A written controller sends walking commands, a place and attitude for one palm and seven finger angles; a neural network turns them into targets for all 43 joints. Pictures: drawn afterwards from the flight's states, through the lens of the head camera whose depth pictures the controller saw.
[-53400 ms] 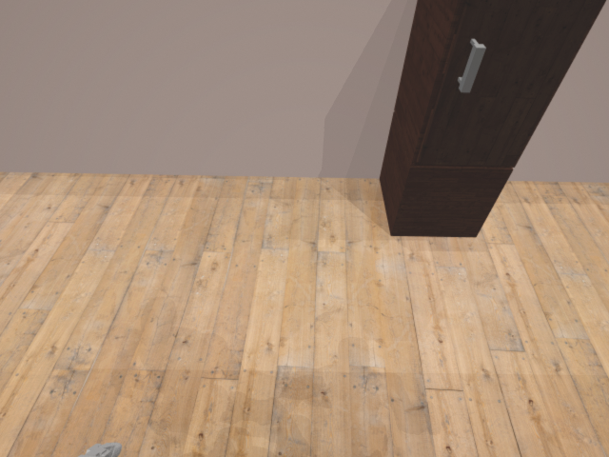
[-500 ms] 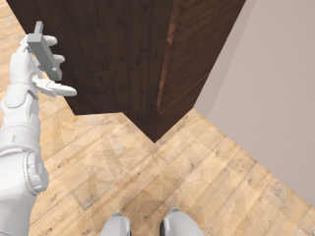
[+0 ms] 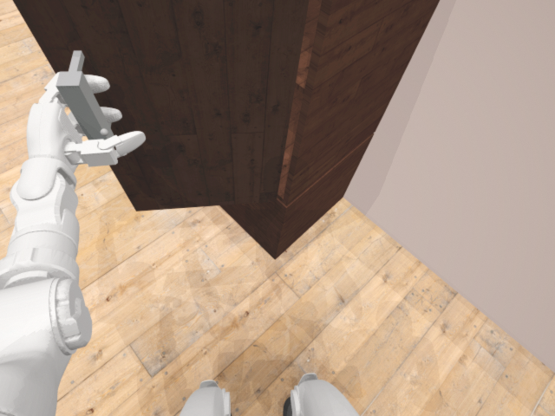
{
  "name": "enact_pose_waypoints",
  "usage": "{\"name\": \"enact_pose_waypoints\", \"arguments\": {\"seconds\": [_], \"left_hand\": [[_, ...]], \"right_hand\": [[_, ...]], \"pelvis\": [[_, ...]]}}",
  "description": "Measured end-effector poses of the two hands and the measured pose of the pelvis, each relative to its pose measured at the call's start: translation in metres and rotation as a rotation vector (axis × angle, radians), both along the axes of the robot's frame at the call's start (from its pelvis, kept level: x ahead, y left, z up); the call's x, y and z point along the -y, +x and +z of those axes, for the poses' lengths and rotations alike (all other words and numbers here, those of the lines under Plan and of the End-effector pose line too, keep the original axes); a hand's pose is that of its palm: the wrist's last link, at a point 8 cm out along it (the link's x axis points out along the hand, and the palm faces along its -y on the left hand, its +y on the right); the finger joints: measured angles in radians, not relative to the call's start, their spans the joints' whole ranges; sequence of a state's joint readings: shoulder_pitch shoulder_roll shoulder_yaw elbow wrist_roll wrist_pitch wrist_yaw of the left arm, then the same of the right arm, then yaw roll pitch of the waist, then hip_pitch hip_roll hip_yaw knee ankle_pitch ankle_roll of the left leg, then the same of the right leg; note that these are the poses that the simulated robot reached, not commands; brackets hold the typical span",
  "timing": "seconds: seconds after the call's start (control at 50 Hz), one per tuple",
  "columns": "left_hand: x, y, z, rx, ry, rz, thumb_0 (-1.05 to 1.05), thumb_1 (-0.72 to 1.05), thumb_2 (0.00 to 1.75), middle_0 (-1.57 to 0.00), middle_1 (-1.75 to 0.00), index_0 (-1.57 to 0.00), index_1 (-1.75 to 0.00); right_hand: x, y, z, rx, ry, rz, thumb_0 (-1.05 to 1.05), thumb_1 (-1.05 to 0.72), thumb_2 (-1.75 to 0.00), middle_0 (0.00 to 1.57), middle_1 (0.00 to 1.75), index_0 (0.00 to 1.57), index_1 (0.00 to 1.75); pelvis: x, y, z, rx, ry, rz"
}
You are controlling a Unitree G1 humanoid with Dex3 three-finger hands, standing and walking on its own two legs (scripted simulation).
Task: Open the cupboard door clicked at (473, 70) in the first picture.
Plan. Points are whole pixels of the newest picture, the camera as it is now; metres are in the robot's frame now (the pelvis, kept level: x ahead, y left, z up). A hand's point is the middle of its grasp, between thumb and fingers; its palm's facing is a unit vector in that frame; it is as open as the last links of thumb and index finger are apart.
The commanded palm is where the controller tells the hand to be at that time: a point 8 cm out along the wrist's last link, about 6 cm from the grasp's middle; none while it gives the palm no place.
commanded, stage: close the thumb around the handle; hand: left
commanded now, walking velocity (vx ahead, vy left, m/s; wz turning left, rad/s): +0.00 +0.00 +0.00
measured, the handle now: (91, 103) +0.55 +0.24 +0.09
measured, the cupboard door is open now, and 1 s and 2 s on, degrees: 52 75 100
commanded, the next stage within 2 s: pull the door open along its arc in 0.34 s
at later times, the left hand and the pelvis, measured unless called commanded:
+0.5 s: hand (102, 135) +0.49 +0.21 +0.09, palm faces +0.05 -1.00 +0.00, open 6.1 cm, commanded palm +0.46 +0.26 +0.08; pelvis +0.00 +0.00 +0.00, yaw +0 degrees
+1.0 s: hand (131, 199) +0.38 +0.16 +0.09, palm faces +0.21 -0.97 +0.09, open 6.7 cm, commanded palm +0.32 +0.22 +0.08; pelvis +0.01 +0.01 +0.02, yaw -1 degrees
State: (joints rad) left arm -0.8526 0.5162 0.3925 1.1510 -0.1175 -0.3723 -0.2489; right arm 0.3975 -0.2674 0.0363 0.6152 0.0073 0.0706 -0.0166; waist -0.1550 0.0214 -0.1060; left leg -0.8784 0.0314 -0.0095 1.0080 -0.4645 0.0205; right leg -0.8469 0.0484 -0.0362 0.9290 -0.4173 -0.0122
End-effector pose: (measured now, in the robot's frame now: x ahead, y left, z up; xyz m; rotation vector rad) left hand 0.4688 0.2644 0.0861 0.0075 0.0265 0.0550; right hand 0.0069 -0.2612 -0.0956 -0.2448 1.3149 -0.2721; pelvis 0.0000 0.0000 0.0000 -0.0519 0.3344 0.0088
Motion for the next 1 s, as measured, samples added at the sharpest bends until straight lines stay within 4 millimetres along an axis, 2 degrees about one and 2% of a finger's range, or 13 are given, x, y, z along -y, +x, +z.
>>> {"name": "enact_pose_waypoints", "arguments": {"seconds": [0.24,0.56,0.7,0.76,0.84,0.9,1.0], "left_hand": [[-0.002,-0.006,0.001,0.011,-0.006,-0.001,0.01,0.66,0.8,-0.36,-1.32,-0.36,-1.33],[-0.001,-0.007,0.001,0.013,-0.01,-0.004,0.01,0.67,0.77,-0.33,-1.34,-0.34,-1.35],[0.002,-0.022,0.0,0.025,-0.014,-0.014,0.01,0.67,0.73,-0.31,-1.34,-0.32,-1.33],[0.006,-0.034,0.0,0.031,-0.016,-0.023,0.01,0.67,0.72,-0.31,-1.34,-0.31,-1.33],[0.014,-0.059,-0.001,0.042,-0.019,-0.041,0.0,0.66,0.7,-0.3,-1.33,-0.29,-1.32],[0.026,-0.081,-0.002,0.048,-0.045,-0.016,0.01,0.65,0.7,-0.3,-1.33,-0.29,-1.3],[0.055,-0.118,-0.003,0.065,-0.095,0.158,0.02,0.63,0.71,-0.3,-1.32,-0.31,-1.27]], "right_hand": [[0.0,0.008,0.0,0.02,-0.003,0.014,0.0,-0.91,-0.9,0.2,0.3,0.2,0.3],[-0.001,0.0,0.0,0.016,-0.007,0.001,0.0,-0.91,-0.9,0.2,0.3,0.2,0.3],[-0.004,0.004,0.003,0.04,0.013,-0.019,0.0,-0.91,-0.9,0.2,0.3,0.2,0.3],[-0.006,0.014,0.006,0.072,0.026,-0.02,0.0,-0.91,-0.9,0.2,0.3,0.2,0.3],[-0.009,0.036,0.01,0.143,0.047,-0.007,0.0,-0.91,-0.9,0.2,0.3,0.2,0.3],[-0.013,0.06,0.014,0.216,0.062,0.02,0.0,-0.91,-0.9,0.2,0.3,0.2,0.3],[-0.023,0.106,0.019,0.339,0.098,0.112,0.0,-0.91,-0.9,0.2,0.3,0.2,0.3]], "pelvis": [[-0.001,-0.001,0.0,0.007,0.001,0.002],[-0.003,-0.004,0.0,0.009,0.002,-0.005],[-0.004,0.001,0.004,0.023,0.007,-0.02],[-0.005,0.004,0.008,0.035,0.01,-0.025],[-0.006,0.009,0.012,0.057,0.014,-0.028],[-0.007,0.012,0.015,0.073,0.018,-0.031],[-0.005,0.012,0.016,0.099,0.027,-0.021]]}}
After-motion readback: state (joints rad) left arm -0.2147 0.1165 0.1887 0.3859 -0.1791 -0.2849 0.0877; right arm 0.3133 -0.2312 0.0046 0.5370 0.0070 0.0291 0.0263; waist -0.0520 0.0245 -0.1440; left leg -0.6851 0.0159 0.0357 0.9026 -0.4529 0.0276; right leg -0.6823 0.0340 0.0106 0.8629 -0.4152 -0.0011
